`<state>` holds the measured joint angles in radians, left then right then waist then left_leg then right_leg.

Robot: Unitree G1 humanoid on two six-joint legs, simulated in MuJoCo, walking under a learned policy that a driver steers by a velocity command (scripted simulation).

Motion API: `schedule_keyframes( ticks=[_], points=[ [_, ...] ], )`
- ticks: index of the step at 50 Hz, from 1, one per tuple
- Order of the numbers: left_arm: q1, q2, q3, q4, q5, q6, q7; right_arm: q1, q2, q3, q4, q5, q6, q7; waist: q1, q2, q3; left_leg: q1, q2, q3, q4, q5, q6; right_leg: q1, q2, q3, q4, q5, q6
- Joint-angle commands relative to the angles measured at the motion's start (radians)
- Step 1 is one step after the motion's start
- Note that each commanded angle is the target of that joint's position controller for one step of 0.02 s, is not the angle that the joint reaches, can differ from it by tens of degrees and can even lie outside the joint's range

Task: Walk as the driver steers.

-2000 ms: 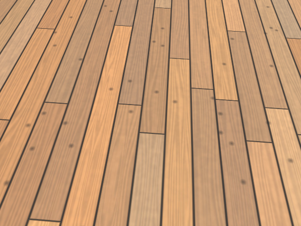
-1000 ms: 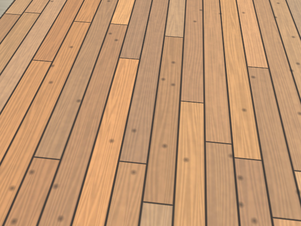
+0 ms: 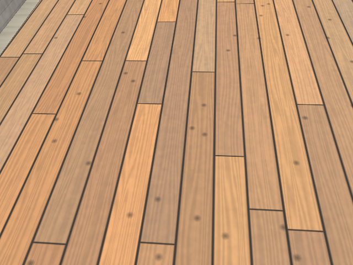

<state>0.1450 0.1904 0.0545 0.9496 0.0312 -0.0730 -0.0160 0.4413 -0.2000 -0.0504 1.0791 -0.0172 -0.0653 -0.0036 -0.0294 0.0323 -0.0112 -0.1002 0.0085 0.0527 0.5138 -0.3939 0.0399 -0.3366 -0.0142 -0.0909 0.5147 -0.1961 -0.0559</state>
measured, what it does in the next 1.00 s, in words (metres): walks ahead: left foot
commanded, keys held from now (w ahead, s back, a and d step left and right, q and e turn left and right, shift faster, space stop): w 0.54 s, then w+e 0.46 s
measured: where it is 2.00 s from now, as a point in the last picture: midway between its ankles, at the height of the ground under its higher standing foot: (227, 140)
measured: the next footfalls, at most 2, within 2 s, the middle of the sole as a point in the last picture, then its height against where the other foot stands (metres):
left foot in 0.50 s outside the picture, level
right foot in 1.04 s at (213, 221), level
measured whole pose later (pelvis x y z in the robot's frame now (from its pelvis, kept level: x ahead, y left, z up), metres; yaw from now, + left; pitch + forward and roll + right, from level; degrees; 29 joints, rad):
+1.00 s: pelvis +0.53 -0.01 -0.01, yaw -12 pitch +0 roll +0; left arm 0.03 0.18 0.03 0.88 0.03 -0.03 -0.04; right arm 0.43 -0.17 -0.03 1.06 -0.02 -0.09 -0.04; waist -0.04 -0.01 0.07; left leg 0.14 -0.03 0.29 0.27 -0.41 0.04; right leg -0.54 0.00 -0.15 0.62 -0.10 -0.14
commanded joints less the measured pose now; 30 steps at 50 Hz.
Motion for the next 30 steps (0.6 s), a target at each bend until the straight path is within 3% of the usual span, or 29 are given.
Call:
schedule_keyframes(
  ticks=[1, 2, 3, 4, 6, 9, 13, 18, 21, 23, 24, 25, 26, 27, 28, 29, 30],
  points=[
    [0.393, 0.230, 0.059, 0.078, -0.005, -0.002, 0.020, -0.080, -0.089, -0.014, -0.116, -0.020, -0.016, 0.011, 0.139, -0.278, 0.022, -0.645, -0.029, -0.012, 0.565, -0.127, 0.062, 0.475, -0.393, 0.729, -0.395, -0.552, -0.171],
    [0.274, 0.172, 0.041, 0.040, -0.009, 0.000, 0.015, -0.115, -0.098, -0.020, -0.119, -0.024, -0.013, 0.021, 0.084, -0.149, 0.080, -0.657, 0.033, -0.067, 0.619, -0.029, 0.075, 0.389, -0.350, 0.618, -0.375, -0.510, -0.158],
    [0.207, 0.132, 0.031, 0.020, -0.011, -0.006, 0.008, -0.119, -0.075, -0.016, -0.112, -0.014, -0.015, 0.030, 0.055, -0.103, 0.092, -0.619, 0.058, -0.079, 0.606, 0.057, 0.071, 0.322, -0.305, 0.518, -0.385, -0.385, -0.138],
    [0.178, 0.113, 0.024, 0.011, -0.015, -0.014, 0.009, -0.118, -0.059, -0.015, -0.105, -0.010, -0.014, 0.034, 0.030, -0.091, 0.088, -0.580, 0.079, -0.078, 0.575, 0.110, 0.062, 0.291, -0.265, 0.429, -0.398, -0.261, -0.116],
    [0.207, 0.080, 0.012, 0.032, -0.017, -0.029, 0.017, -0.113, -0.049, -0.014, -0.093, -0.021, 0.003, 0.037, 0.015, -0.096, 0.070, -0.539, 0.086, -0.054, 0.551, 0.171, 0.036, 0.289, -0.214, 0.305, -0.395, -0.025, -0.099],
    [0.294, 0.085, 0.008, 0.069, -0.021, -0.039, 0.023, -0.193, -0.045, -0.016, -0.116, -0.021, 0.021, 0.040, 0.019, -0.089, 0.075, -0.595, 0.087, -0.025, 0.521, 0.226, 0.009, 0.326, -0.196, 0.222, -0.381, 0.226, -0.111],
    [0.345, 0.079, -0.002, 0.087, -0.018, -0.039, 0.023, -0.371, -0.038, -0.007, -0.180, -0.015, 0.028, 0.041, 0.045, -0.092, 0.113, -0.629, 0.076, 0.012, 0.357, 0.305, -0.018, 0.330, -0.172, 0.157, -0.386, 0.374, -0.123],
    [0.396, 0.091, -0.004, 0.115, -0.014, -0.039, 0.030, -0.507, -0.033, 0.008, -0.231, -0.005, 0.023, 0.037, 0.074, -0.112, 0.139, -0.532, 0.032, 0.062, 0.120, 0.369, 0.016, 0.376, -0.178, 0.110, -0.379, 0.495, -0.122],
    [0.374, 0.108, -0.001, 0.124, -0.009, -0.036, 0.037, -0.476, -0.057, 0.000, -0.237, -0.003, 0.014, 0.027, 0.039, -0.117, 0.120, -0.440, -0.001, 0.070, 0.056, 0.305, 0.071, 0.446, -0.204, 0.090, -0.296, 0.718, -0.114],
    [0.347, 0.133, 0.006, 0.125, -0.003, -0.031, 0.040, -0.303, -0.093, -0.019, -0.186, -0.004, 0.003, 0.013, -0.037, -0.126, 0.025, -0.250, -0.058, 0.082, 0.028, 0.235, 0.111, 0.474, -0.199, 0.070, -0.082, 0.947, -0.094],
    [0.327, 0.137, 0.007, 0.121, -0.008, -0.025, 0.039, -0.133, -0.114, -0.034, -0.130, -0.011, -0.007, 0.004, -0.108, -0.101, -0.060, -0.042, -0.060, 0.076, -0.036, 0.281, 0.134, 0.403, -0.167, 0.044, 0.118, 0.881, -0.077],
    [0.334, 0.106, -0.003, 0.096, -0.017, -0.023, 0.034, 0.033, -0.187, -0.056, -0.096, -0.037, -0.013, -0.005, -0.154, -0.021, -0.174, 0.215, 0.136, -0.139, -0.047, 0.157, 0.179, 0.194, -0.119, 0.018, 0.410, 0.540, -0.064],
    [0.467, -0.009, -0.020, 0.084, -0.053, -0.020, 0.017, 0.056, -0.272, -0.075, -0.097, -0.047, -0.010, 0.000, -0.073, 0.207, -0.281, 0.466, 0.428, -0.680, -0.171, 0.062, 0.334, -0.182, 0.087, 0.018, 0.797, -0.291, -0.024],
    [0.374, 0.097, 0.006, 0.081, -0.030, -0.017, 0.019, -0.036, -0.231, -0.069, -0.109, -0.006, 0.004, 0.008, -0.068, 0.053, -0.223, 0.373, 0.382, -0.741, -0.270, -0.072, 0.310, -0.279, 0.053, 0.156, 0.865, -0.275, -0.045],
    [0.274, 0.105, 0.011, 0.047, -0.027, -0.019, 0.017, -0.156, -0.167, -0.051, -0.132, 0.003, 0.001, 0.009, -0.030, 0.018, -0.057, 0.209, 0.358, -0.549, -0.293, -0.078, 0.264, -0.313, -0.006, 0.151, 0.830, -0.170, -0.052],
    [0.234, 0.091, 0.009, 0.041, -0.026, -0.023, 0.015, -0.206, -0.104, -0.034, -0.138, -0.002, -0.010, 0.012, -0.007, -0.033, 0.013, 0.075, 0.317, -0.434, -0.334, 0.039, 0.227, -0.270, -0.041, 0.150, 0.768, -0.102, -0.054],
    [0.232, 0.074, 0.011, 0.047, -0.015, -0.013, 0.014, -0.210, -0.072, -0.023, -0.127, -0.003, -0.020, 0.009, 0.021, -0.027, 0.045, -0.007, 0.276, -0.333, -0.351, 0.138, 0.186, -0.217, -0.062, 0.152, 0.719, -0.078, -0.049]
  ],
)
